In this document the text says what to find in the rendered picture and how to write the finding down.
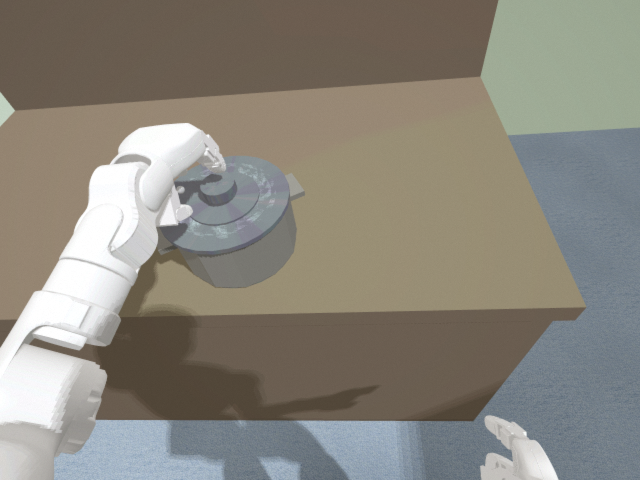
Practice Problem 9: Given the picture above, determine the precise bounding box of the robot left hand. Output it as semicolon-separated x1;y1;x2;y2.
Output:
118;123;226;227

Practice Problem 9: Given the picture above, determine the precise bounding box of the robot right hand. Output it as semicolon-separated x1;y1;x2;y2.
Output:
480;415;558;480

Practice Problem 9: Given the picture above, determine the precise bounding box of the table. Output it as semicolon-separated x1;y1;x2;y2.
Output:
0;0;587;421

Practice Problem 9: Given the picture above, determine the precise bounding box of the robot left upper arm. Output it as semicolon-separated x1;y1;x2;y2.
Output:
0;343;107;480

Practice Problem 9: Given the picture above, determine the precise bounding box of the robot left forearm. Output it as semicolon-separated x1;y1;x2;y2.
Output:
0;149;173;379

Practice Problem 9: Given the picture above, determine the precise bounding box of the lid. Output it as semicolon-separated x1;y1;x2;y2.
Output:
159;156;290;255

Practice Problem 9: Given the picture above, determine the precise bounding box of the knob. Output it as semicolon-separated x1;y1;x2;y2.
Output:
200;172;237;204

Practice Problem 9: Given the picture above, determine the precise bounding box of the pot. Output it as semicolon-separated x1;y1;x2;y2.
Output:
156;173;305;288

